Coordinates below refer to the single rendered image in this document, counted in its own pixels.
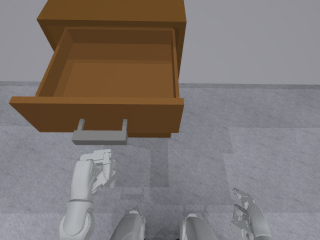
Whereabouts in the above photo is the drawer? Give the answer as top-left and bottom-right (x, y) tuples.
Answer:
(9, 27), (184, 133)

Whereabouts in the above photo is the handle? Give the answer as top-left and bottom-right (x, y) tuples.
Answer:
(71, 119), (128, 146)

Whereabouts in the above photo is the right robot thigh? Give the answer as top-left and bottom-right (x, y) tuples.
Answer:
(180, 216), (217, 240)

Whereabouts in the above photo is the left robot thigh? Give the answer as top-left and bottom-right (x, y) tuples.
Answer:
(110, 213), (145, 240)

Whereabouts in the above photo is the robot right hand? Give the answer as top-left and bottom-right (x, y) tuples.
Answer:
(230, 187), (272, 240)

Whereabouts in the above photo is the left robot forearm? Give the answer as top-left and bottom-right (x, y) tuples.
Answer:
(58, 199), (96, 240)

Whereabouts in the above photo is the robot thigh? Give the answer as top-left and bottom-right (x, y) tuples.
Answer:
(110, 213), (145, 240)
(180, 216), (217, 240)

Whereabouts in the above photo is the cabinet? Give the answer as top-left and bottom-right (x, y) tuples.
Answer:
(36, 0), (187, 138)

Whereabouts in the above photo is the robot left hand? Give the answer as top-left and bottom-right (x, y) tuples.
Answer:
(71, 149), (117, 202)

